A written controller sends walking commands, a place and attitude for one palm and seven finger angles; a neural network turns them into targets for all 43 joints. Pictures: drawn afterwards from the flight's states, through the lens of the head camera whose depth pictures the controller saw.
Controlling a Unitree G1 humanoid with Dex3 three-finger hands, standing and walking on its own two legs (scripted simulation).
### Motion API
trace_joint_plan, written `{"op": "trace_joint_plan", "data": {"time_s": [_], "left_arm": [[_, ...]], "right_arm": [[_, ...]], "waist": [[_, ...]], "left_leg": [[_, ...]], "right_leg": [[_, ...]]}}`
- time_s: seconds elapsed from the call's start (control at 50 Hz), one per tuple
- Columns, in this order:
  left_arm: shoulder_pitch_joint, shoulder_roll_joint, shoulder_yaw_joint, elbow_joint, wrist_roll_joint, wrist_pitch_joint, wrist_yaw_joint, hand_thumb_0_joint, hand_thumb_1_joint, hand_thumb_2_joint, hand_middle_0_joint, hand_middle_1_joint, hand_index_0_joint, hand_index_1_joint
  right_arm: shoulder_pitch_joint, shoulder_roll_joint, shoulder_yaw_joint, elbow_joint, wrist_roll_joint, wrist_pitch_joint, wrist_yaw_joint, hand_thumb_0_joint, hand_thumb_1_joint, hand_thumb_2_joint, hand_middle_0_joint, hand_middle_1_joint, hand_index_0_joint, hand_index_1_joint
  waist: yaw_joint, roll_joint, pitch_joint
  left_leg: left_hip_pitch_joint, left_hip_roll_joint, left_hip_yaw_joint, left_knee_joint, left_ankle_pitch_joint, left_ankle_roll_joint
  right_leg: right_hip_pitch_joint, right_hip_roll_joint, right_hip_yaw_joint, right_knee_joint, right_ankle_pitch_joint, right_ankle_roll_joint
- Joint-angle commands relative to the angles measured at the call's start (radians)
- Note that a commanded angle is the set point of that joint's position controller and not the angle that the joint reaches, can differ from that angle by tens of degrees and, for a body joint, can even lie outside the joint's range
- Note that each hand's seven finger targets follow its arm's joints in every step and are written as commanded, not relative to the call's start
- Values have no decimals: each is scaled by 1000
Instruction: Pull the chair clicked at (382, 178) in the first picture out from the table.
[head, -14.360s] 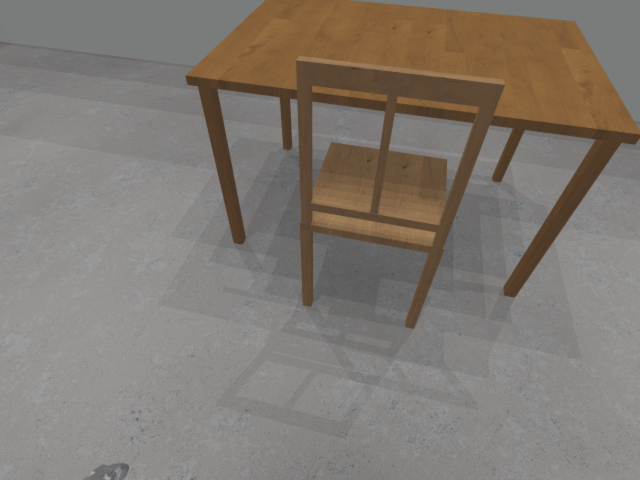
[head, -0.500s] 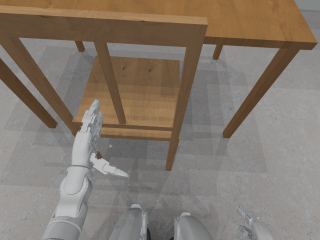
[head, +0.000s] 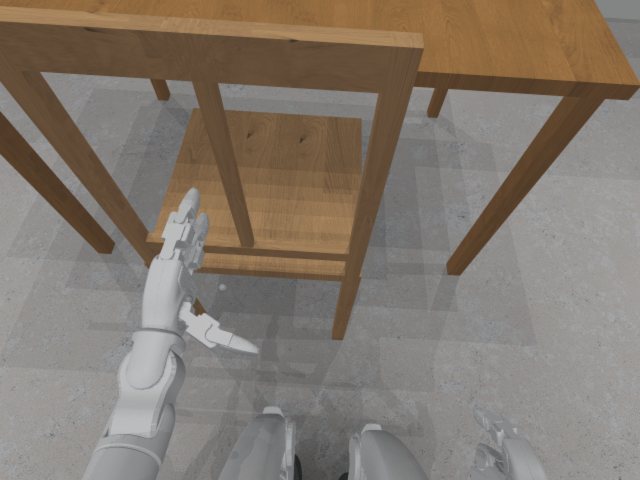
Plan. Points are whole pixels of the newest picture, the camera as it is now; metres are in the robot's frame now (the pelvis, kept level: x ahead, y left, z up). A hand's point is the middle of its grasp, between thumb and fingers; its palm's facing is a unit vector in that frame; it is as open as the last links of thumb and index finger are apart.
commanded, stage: aim the fingers beside a spindle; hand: left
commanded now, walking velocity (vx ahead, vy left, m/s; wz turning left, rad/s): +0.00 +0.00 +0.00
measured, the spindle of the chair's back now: (231, 182) +0.48 +0.14 +0.03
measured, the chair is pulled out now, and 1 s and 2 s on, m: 0.00 0.00 0.00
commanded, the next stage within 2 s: none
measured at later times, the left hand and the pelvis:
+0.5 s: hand (233, 305) +0.32 +0.12 +0.00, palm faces -0.08 -1.00 +0.01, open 17.0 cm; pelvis +0.00 +0.01 +0.00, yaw +0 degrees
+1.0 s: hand (229, 283) +0.33 +0.12 +0.04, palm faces -0.03 -1.00 -0.04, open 16.9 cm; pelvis +0.00 +0.00 +0.00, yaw +0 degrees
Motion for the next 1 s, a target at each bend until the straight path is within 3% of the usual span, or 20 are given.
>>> {"op": "trace_joint_plan", "data": {"time_s": [0.0, 0.04, 0.1, 0.14, 0.18, 0.22, 0.26, 0.32, 0.4, 0.48, 0.52, 0.6, 0.66, 0.7, 0.76, 0.82, 0.84, 0.88, 0.92, 0.98], "left_arm": [[-159, 42, 8, -72, 8, -27, -10, 0, -500, 300, -60, -80, -60, -80], [-167, 68, 45, -51, 7, -22, -12, 0, -500, 300, -60, -80, -60, -80], [-156, 67, 46, -163, -7, -44, -10, 0, -500, 300, -60, -80, -60, -80], [-160, 109, 70, -299, -11, -76, 2, 0, -500, 300, -60, -80, -60, -80], [-120, 113, 68, -368, -13, -99, 21, 0, -500, 300, -60, -80, -60, -80], [-99, 105, 55, -333, -4, -99, 32, 0, -500, 300, -60, -80, -60, -80], [-106, 50, 2, -238, 18, -86, 28, 0, -500, 300, -60, -80, -60, -80], [-124, 9, -30, -100, 22, -49, 3, 0, -500, 300, -60, -80, -60, -80], [-194, -5, -47, -128, 9, -35, -21, 0, -500, 300, -60, -80, -60, -80], [-255, 82, 19, -333, 17, -90, 37, 0, -500, 300, -60, -80, -60, -80], [-228, 117, 54, -367, 21, -101, 71, 0, -500, 300, -60, -80, -60, -80], [-113, 74, 49, -180, 44, -56, 81, 0, -500, 300, -60, -80, -60, -80], [-108, 9, -20, -29, 41, 4, 24, 0, -500, 300, -60, -80, -60, -80], [-125, -3, -31, -22, 21, 17, -12, 0, -500, 300, -60, -80, -60, -80], [-198, 20, -24, -173, -8, -26, -26, 0, -500, 300, -60, -80, -60, -80], [-278, 120, 43, -388, -8, -107, 23, 0, -500, 300, -60, -80, -60, -80], [-266, 118, 43, -412, 0, -122, 42, 0, -500, 300, -60, -80, -60, -80], [-247, 104, 38, -348, 22, -131, 73, 0, -500, 300, -60, -80, -60, -80], [-168, 119, 70, -208, 41, -104, 82, 0, -500, 300, -60, -80, -60, -80], [-129, 33, 2, 9, 48, -23, 37, 0, -500, 300, -60, -80, -60, -80]], "right_arm": [[15, -147, -52, -115, 3, -33, -6, 0, -900, -900, 200, 300, 200, 300], [16, -151, -54, -115, 3, -30, -7, 0, -900, -900, 200, 300, 200, 300], [9, -144, -58, -142, 2, -35, -4, 0, -900, -900, 200, 300, 200, 300], [11, -141, -60, -150, -2, -42, -2, 0, -900, -900, 200, 300, 200, 300], [7, -134, -59, -150, -4, -49, 1, 0, -900, -900, 200, 300, 200, 300], [12, -135, -55, -138, -7, -49, 2, 0, -900, -900, 200, 300, 200, 300], [7, -135, -55, -121, -6, -44, 4, 0, -900, -900, 200, 300, 200, 300], [6, -147, -54, -115, -1, -37, 2, 0, -900, -900, 200, 300, 200, 300], [-6, -153, -59, -137, 5, -35, -4, 0, -900, -900, 200, 300, 200, 300], [3, -147, -61, -143, -7, -46, -9, 0, -900, -900, 200, 300, 200, 300], [9, -146, -59, -136, -14, -47, -4, 0, -900, -900, 200, 300, 200, 300], [5, -137, -53, -124, -12, -22, 8, 0, -900, -900, 200, 300, 200, 300], [-1, -146, -47, -134, 3, -7, 9, 0, -900, -900, 200, 300, 200, 300], [-5, -151, -48, -149, 14, -5, 3, 0, -900, -900, 200, 300, 200, 300], [-2, -144, -54, -157, 10, -22, -8, 0, -900, -900, 200, 300, 200, 300], [6, -142, -56, -143, -2, -47, -17, 0, -900, -900, 200, 300, 200, 300], [11, -135, -55, -137, -8, -52, -16, 0, -900, -900, 200, 300, 200, 300], [12, -132, -51, -110, -14, -56, -9, 0, -900, -900, 200, 300, 200, 300], [19, -136, -51, -96, -16, -47, -2, 0, -900, -900, 200, 300, 200, 300], [4, -143, -46, -108, -4, -21, 6, 0, -900, -900, 200, 300, 200, 300]], "waist": [[-46, -55, -284], [-34, -66, -294], [-7, -4, -380], [12, 58, -465], [13, 70, -478], [-14, 32, -421], [-44, -14, -325], [-63, -56, -231], [-43, -20, -301], [-4, 93, -473], [0, 101, -498], [-15, -15, -364], [-42, -87, -257], [-40, -104, -244], [-29, -25, -346], [-16, 88, -463], [-10, 100, -493], [-31, 79, -428], [-31, 20, -362], [-48, -68, -244]], "left_leg": [[277, 27, -117, -147, 233, -38], [261, 23, -112, -143, 234, -37], [331, 22, -108, -151, 294, -43], [423, 28, -122, -161, 374, -52], [473, 35, -131, -170, 424, -59], [432, 37, -135, -165, 398, -52], [370, 39, -139, -158, 320, -47], [292, 32, -137, -156, 207, -41], [326, 28, -144, -161, 173, -44], [502, 41, -172, -169, 332, -68], [535, 47, -185, -172, 387, -79], [381, 37, -147, -167, 317, -60], [254, 22, -120, -159, 206, -42], [240, 19, -116, -165, 166, -37], [316, 21, -115, -153, 222, -37], [455, 34, -139, -156, 333, -51], [487, 33, -140, -159, 364, -54], [464, 39, -146, -152, 369, -58], [367, 32, -133, -143, 325, -49], [228, 18, -106, -138, 207, -39]], "right_leg": [[89, -32, 101, -188, 266, 42], [104, -34, 106, -183, 274, 40], [137, -37, 107, -174, 320, 36], [156, -36, 102, -160, 364, 29], [151, -33, 96, -163, 384, 28], [129, -28, 93, -165, 364, 32], [77, -28, 87, -170, 306, 37], [27, -29, 86, -185, 218, 37], [20, -36, 87, -182, 179, 33], [30, -34, 80, -146, 260, 24], [29, -29, 74, -135, 284, 24], [80, -24, 78, -156, 286, 32], [89, -28, 94, -186, 243, 38], [96, -31, 102, -208, 207, 36], [114, -36, 114, -203, 246, 35], [99, -31, 103, -170, 296, 28], [104, -31, 103, -168, 312, 28], [67, -29, 93, -161, 313, 31], [80, -25, 97, -161, 300, 33], [90, -31, 107, -187, 253, 40]]}}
